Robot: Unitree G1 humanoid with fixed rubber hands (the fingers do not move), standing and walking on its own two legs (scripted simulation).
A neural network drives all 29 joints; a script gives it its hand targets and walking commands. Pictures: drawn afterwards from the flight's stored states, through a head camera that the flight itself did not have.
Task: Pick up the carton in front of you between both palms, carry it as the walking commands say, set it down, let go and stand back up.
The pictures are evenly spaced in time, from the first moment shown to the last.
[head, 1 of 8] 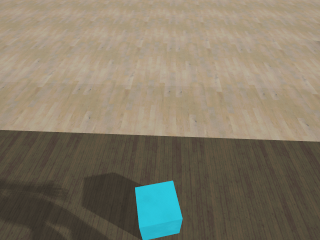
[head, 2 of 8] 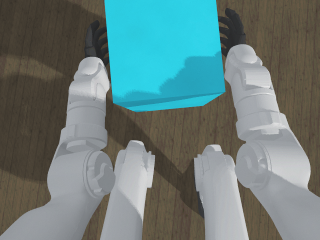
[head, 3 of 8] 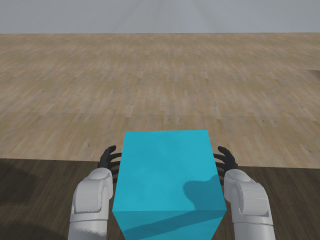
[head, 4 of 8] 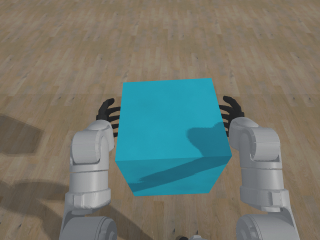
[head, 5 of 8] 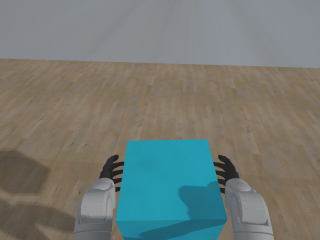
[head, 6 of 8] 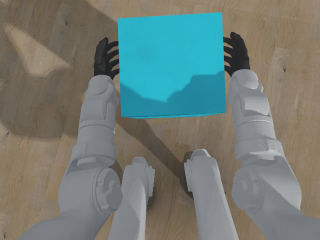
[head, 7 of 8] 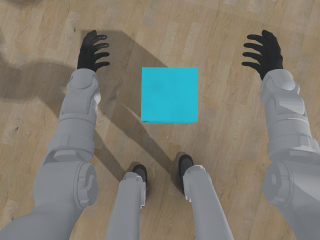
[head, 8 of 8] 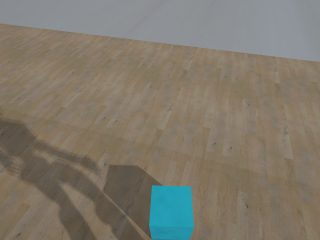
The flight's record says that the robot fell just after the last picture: no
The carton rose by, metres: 0.69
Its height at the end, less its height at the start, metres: -0.06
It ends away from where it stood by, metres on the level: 2.65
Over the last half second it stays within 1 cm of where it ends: yes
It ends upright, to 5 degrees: yes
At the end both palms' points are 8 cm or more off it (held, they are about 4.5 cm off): yes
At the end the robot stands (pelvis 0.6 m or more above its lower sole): yes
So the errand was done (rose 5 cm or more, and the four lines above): yes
